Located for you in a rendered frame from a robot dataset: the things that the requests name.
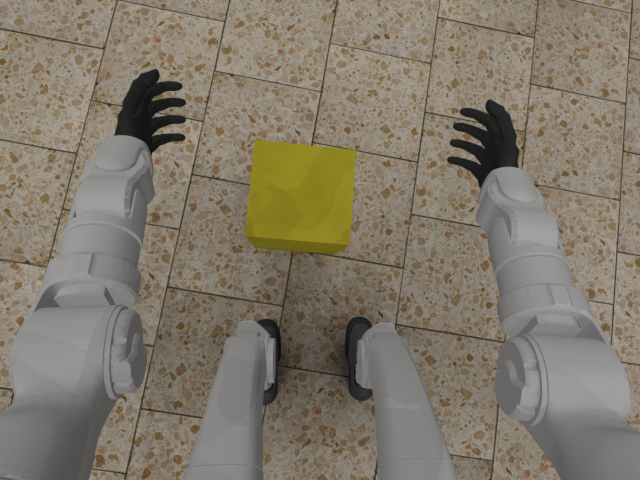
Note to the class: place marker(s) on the left robot forearm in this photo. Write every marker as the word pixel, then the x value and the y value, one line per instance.
pixel 98 259

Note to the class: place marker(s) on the right robot foot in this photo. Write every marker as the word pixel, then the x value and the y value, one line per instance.
pixel 354 332

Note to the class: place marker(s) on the left robot upper arm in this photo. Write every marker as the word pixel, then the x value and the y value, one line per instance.
pixel 71 365

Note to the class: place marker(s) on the robot left hand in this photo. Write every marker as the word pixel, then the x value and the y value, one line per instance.
pixel 135 118

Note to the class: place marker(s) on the robot right hand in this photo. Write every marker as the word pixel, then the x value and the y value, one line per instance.
pixel 500 143

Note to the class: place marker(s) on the carton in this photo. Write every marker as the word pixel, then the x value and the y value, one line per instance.
pixel 300 197

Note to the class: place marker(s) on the robot right shin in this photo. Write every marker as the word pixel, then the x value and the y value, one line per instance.
pixel 377 328

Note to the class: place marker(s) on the right robot upper arm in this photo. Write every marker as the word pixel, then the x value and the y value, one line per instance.
pixel 571 395

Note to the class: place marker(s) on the right robot forearm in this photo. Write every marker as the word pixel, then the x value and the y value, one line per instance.
pixel 537 292

